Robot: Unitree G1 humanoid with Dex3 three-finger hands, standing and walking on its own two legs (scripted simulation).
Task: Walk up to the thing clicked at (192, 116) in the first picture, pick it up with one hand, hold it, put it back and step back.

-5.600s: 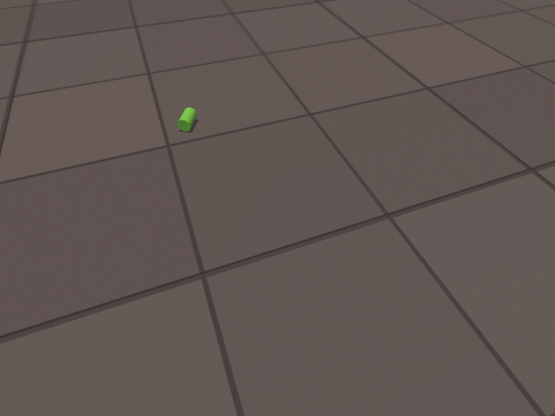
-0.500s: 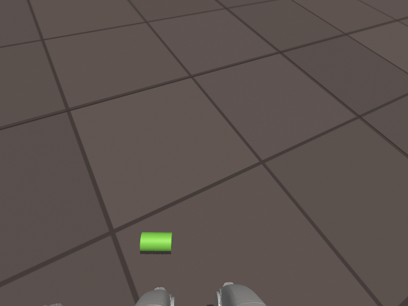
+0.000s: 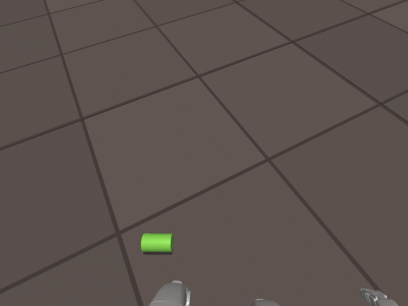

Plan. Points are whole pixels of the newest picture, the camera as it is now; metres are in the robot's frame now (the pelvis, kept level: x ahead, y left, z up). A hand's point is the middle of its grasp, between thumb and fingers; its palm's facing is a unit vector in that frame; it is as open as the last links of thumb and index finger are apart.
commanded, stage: walk up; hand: left
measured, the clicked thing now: (157, 242) +0.44 +0.28 -0.70
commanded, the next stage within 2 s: stand in 1.50 s
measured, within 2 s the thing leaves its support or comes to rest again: neither
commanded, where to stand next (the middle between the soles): +0.08 +0.08 m, yaw +1 degrees
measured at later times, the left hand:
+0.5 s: hand out of the picture +0.08 +0.34 -0.14, palm faces -0.01 -0.91 -0.42, open 7.4 cm
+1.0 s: hand out of the picture +0.08 +0.33 -0.12, palm faces -0.03 -0.92 -0.40, open 7.4 cm
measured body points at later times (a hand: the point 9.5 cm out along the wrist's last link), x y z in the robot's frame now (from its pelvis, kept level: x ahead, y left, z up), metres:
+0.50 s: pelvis +0.00 +0.06 +0.00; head +0.03 +0.06 +0.45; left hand +0.08 +0.38 -0.12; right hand +0.10 -0.25 -0.12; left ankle +0.02 +0.17 -0.71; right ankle +0.01 -0.10 -0.71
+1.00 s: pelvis +0.00 +0.06 +0.03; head +0.02 +0.06 +0.48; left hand +0.09 +0.37 -0.10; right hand +0.11 -0.25 -0.10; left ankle +0.02 +0.17 -0.71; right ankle +0.01 -0.10 -0.71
